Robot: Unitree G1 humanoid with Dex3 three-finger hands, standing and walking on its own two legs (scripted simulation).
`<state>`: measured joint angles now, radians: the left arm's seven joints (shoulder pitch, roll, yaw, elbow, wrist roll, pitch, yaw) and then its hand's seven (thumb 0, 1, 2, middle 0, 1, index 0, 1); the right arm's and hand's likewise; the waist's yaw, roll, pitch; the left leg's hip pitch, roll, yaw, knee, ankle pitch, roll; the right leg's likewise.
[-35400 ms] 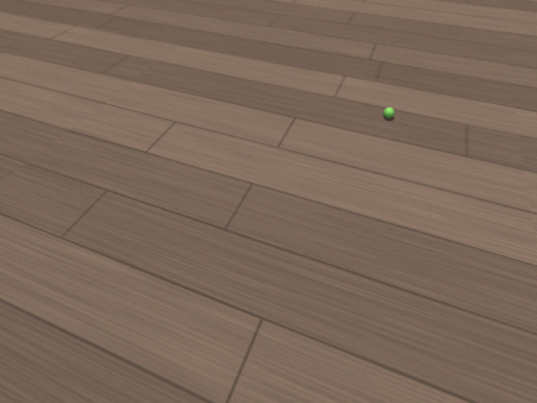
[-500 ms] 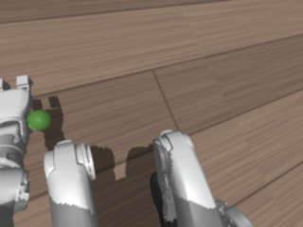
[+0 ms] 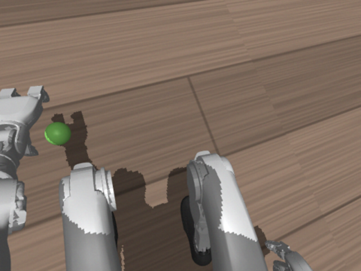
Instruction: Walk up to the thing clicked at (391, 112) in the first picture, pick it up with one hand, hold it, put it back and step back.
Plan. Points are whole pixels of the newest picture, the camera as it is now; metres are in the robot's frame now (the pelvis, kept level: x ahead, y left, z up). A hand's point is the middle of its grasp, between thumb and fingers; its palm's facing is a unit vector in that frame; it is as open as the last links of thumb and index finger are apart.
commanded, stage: withdraw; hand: left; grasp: from above
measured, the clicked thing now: (58, 133) +0.46 +0.29 -0.30
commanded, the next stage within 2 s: home in 0.02 s
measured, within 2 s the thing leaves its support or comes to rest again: neither
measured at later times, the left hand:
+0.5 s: hand (15, 133) +0.39 +0.29 -0.06, palm faces -0.30 -0.34 -0.89, open 11.1 cm
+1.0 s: hand out of the picture +0.25 +0.24 +0.16, palm faces +0.03 -0.91 -0.41, open 7.4 cm
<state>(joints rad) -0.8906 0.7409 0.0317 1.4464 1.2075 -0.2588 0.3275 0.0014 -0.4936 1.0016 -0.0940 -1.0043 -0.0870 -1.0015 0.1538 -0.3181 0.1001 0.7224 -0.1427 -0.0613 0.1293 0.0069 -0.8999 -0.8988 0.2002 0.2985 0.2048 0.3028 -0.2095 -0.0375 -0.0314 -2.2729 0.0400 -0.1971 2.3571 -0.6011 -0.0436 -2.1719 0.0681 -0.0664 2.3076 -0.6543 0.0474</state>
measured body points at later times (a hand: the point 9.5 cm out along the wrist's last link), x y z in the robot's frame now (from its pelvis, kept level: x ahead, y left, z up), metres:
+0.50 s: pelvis +0.01 +0.00 +0.06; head +0.19 +0.04 +0.47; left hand +0.40 +0.30 -0.01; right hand +0.14 -0.24 -0.07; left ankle +0.10 +0.15 -0.30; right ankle +0.11 -0.12 -0.30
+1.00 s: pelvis +0.04 +0.01 +0.24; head +0.14 +0.05 +0.68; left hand +0.25 +0.29 +0.18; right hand +0.28 -0.20 +0.16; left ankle +0.10 +0.15 -0.30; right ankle +0.11 -0.12 -0.30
